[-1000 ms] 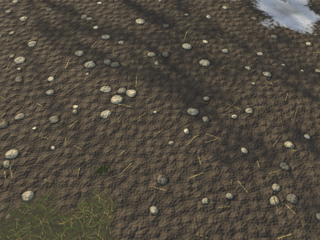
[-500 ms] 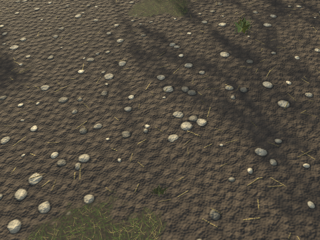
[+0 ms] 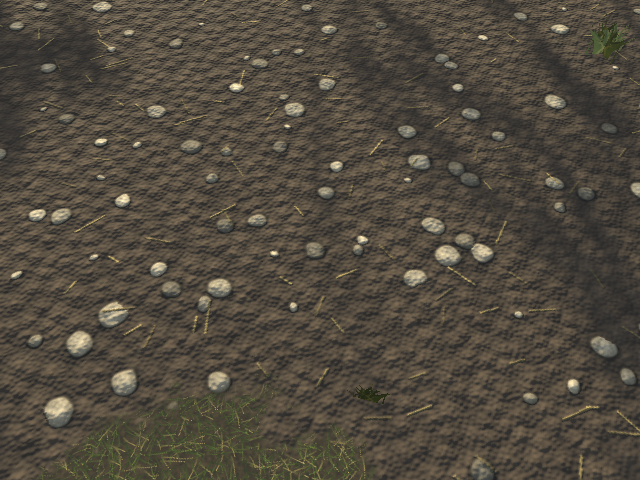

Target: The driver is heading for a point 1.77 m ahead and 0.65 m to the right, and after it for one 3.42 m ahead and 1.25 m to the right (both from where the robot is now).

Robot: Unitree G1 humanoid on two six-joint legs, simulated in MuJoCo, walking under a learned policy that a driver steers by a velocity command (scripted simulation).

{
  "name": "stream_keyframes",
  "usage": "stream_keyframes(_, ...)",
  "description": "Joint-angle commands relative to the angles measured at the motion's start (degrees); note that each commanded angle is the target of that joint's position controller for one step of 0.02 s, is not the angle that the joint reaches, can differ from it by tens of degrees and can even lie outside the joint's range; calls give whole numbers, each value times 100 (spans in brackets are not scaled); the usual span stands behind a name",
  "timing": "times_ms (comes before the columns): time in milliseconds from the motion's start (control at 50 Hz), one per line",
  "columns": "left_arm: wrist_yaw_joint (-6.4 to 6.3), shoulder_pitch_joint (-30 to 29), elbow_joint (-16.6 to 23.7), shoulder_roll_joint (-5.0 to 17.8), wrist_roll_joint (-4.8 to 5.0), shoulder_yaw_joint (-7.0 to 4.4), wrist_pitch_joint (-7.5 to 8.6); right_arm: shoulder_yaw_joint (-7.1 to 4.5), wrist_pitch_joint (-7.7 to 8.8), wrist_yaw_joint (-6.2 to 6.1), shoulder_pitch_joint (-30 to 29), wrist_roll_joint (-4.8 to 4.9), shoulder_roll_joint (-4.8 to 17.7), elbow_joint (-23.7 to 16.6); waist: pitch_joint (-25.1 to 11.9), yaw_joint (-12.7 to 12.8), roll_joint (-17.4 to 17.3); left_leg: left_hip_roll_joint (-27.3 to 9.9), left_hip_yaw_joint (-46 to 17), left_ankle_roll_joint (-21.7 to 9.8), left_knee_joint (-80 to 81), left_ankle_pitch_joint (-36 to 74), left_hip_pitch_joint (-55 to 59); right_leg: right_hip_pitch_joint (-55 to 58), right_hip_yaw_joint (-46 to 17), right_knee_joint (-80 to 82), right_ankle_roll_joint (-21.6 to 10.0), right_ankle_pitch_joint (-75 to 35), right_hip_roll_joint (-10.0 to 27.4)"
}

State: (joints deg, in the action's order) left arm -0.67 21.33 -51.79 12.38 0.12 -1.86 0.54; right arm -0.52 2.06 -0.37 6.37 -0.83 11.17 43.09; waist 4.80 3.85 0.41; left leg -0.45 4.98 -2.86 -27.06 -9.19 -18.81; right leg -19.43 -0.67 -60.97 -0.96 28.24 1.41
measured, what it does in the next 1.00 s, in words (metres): steps on the spot, turning right: right foot, then left foot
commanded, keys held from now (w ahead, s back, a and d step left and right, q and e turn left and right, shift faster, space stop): e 0.84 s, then w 0.16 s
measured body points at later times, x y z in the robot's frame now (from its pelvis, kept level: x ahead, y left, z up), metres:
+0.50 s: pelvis +0.03 -0.04 +0.00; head +0.05 -0.08 +0.45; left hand +0.21 +0.20 -0.10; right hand +0.06 -0.32 -0.14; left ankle +0.05 +0.10 -0.67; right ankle +0.03 -0.11 -0.74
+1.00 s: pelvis +0.05 +0.00 +0.01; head +0.08 +0.01 +0.46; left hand +0.30 +0.17 -0.12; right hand -0.01 -0.29 -0.09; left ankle +0.09 +0.08 -0.74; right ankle -0.01 -0.11 -0.68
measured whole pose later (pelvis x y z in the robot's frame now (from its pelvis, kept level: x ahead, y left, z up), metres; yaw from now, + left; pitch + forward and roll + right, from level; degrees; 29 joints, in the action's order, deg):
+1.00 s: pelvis +0.05 +0.00 +0.01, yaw -32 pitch +1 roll -1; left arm 1.6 13.1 -43.1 17.7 -2.3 -4.7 -2.0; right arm -1.9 -0.1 -1.5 15.0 -1.7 14.8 42.9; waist 0.7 -0.1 2.6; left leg 1.6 -1.0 -2.8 -23.1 -13.6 -10.5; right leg -26.4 -8.4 -54.1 -1.3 20.4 -7.9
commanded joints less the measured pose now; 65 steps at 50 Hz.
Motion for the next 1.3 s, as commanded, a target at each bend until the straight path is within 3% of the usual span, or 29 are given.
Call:
stream_keyframes(20,48,538,127,467,-153,-194,-142,-184,38,-142,440,25,704,-135,-850,-148,-697,-1486,-529,-706,925,3983,819,-249,34,-372,104,-562,58)
stream_keyframes(80,87,405,245,407,-137,-243,-249,-227,70,-169,311,-19,769,-126,-801,-39,-793,-1520,-217,-868,1127,2979,457,-362,142,-285,189,-809,36)
stream_keyframes(160,196,-326,598,388,-200,-223,-377,-254,-24,-205,387,-72,778,-37,-515,-220,-913,-1586,-132,-909,1319,903,327,-549,243,758,154,-1113,207)
stream_keyframes(240,276,-665,892,476,-182,-222,-400,-360,-122,-158,530,-93,1043,16,-612,-350,-783,-1879,-217,-931,1036,573,502,-241,412,1483,7,-757,148)
stream_keyframes(300,278,-654,1036,502,-146,-235,-341,-437,-204,-129,469,-47,1222,23,-644,-288,-642,-1932,-122,-679,498,511,568,238,569,2388,-170,-799,24)
stream_keyframes(320,260,-546,1021,528,-149,-241,-273,-456,-241,-119,544,-49,1227,67,-670,-227,-412,-1789,66,-412,86,219,430,624,535,3023,-242,-1224,-73)
stream_keyframes(340,205,-380,983,799,-188,-302,-180,-443,-293,-86,816,-94,1075,132,-648,-231,384,-1399,414,-19,-846,-439,152,936,-208,3952,-350,-1627,244)
stream_keyframes(360,133,-451,1169,1666,-186,-489,-119,-318,-343,-49,901,-60,593,-182,-521,-402,2048,-309,840,501,-2328,-2503,-1266,1330,-2592,4443,-980,-3346,1882)
stream_keyframes(380,105,80,1036,1763,-124,-580,-151,-337,-450,-123,294,-90,831,-304,-561,88,1329,19,-118,502,-3252,-2907,-1583,1168,-2794,4436,-1666,-3928,2112)
stream_keyframes(400,72,-7,1005,1542,-108,-520,-182,-345,-493,-123,274,-43,829,-298,-507,-81,892,-86,-444,490,-3620,-2502,-1652,1103,-2340,4358,-1687,-3780,1820)
stream_keyframes(420,47,-434,1080,1319,-78,-454,-220,-352,-464,-104,353,17,835,-226,-406,-279,667,-167,-598,446,-3574,-1931,-1601,970,-1901,4390,-1474,-3379,1430)
stream_keyframes(440,36,-831,1185,1188,-59,-414,-244,-376,-419,-99,409,-8,897,-178,-440,-426,649,-188,-639,416,-3449,-1544,-1578,1019,-1648,4382,-1256,-3188,1113)
stream_keyframes(460,28,-1033,1276,1054,-32,-378,-245,-403,-407,-84,542,-97,982,-100,-574,-470,676,-125,-569,426,-3553,-1305,-1477,1089,-1465,4322,-1207,-3520,943)
stream_keyframes(480,45,-1004,1299,1007,-19,-357,-231,-416,-415,-67,620,-122,990,-68,-758,-472,577,-68,-570,446,-3662,-1226,-1386,1184,-1415,4257,-1209,-3827,896)
stream_keyframes(520,70,-826,1273,1099,-12,-388,-185,-403,-447,-52,613,-73,909,-97,-873,-427,378,-47,-629,506,-3550,-1174,-1397,1356,-1480,4209,-1229,-3935,886)
stream_keyframes(700,84,-582,1297,1341,-124,-489,-237,-345,-447,-124,218,-11,884,-375,-720,-170,586,127,-787,512,-2129,-1413,-1077,1165,-2340,4162,-1356,-2811,806)
stream_keyframes(800,149,-862,1358,1375,-135,-524,-276,-316,-346,-171,443,74,930,-464,-832,-294,691,374,-802,330,-1194,-1491,-185,842,-2822,3961,-1149,-3258,645)
stream_keyframes(840,155,-1139,1388,1336,-73,-521,-302,-298,-281,-219,841,81,887,-395,-822,-574,633,432,-752,232,21,-917,657,469,-2829,3773,-819,-2970,377)
stream_keyframes(860,131,-1170,1415,1187,-19,-479,-297,-329,-228,-255,1147,17,1032,-320,-949,-697,319,61,-1027,115,851,-828,1359,-17,-2571,3521,-523,-1631,56)
stream_keyframes(880,112,-855,1453,679,-21,-352,-279,-394,-210,-287,1150,-80,1474,-389,-1033,-523,-974,-1390,-2570,-210,1547,-2075,1979,-865,-1612,2271,-193,279,-674)
stream_keyframes(900,66,-962,1478,942,-160,-394,-261,-511,-231,-232,839,-183,1956,-487,-495,-576,-1453,-2088,-3876,-735,2019,-3028,1314,-1745,-786,1300,-130,346,-1284)
stream_keyframes(920,79,-1054,1463,1219,-294,-454,-227,-457,-221,-185,783,-199,1632,-461,-260,-471,-920,-1999,-3766,-887,1967,-3286,940,-1632,-1045,684,-145,-26,-822)
stream_keyframes(940,148,-920,1337,1191,-279,-463,-198,-362,-191,-145,561,-121,1309,-444,-91,-300,-772,-1649,-3297,-775,1969,-3137,852,-1637,-1030,453,-117,-407,-778)
stream_keyframes(960,211,-713,1191,1129,-264,-441,-185,-326,-150,-109,452,-90,1175,-443,-72,-221,-785,-1336,-2804,-632,1978,-2706,967,-1615,-951,279,-37,-727,-756)
stream_keyframes(1000,312,-586,1026,1018,-289,-396,-152,-306,-44,-81,664,-64,1087,-332,-176,-322,-859,-1053,-2276,-604,1978,-2104,1270,-1657,-790,53,55,-1036,-716)
stream_keyframes(1120,385,-1404,1116,857,-257,-272,-52,-413,173,11,1497,-10,1203,157,-41,-691,-762,-1155,-1932,-802,2049,-1335,1981,-2069,-357,1060,248,-1437,-309)
stream_keyframes(1220,409,-2068,1279,638,-211,-113,48,-450,199,81,1831,-46,1263,434,66,-893,-898,-1163,-1563,-875,1876,-784,1437,-1028,336,2494,150,-1155,-128)
stream_keyframes(1260,366,-1962,1278,683,-185,-108,91,-474,183,106,1873,-40,1329,510,64,-782,-899,-1264,-1561,-887,1672,-318,1176,-408,484,2900,-36,-1142,-218)
stream_keyframes(1300,275,-1204,1034,698,-209,-128,181,-468,155,100,1724,29,1327,553,-121,-295,-624,-1175,-1318,-732,1014,527,680,910,544,3617,-236,-1599,-376)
